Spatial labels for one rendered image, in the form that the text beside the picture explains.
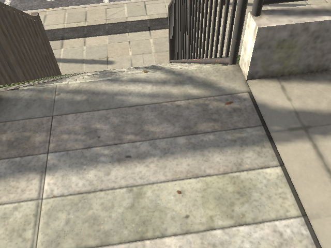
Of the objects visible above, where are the stairs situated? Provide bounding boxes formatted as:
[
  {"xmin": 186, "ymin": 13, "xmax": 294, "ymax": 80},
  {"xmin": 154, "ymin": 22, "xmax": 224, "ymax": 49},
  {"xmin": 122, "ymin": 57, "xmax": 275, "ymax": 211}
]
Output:
[{"xmin": 19, "ymin": 63, "xmax": 225, "ymax": 89}]

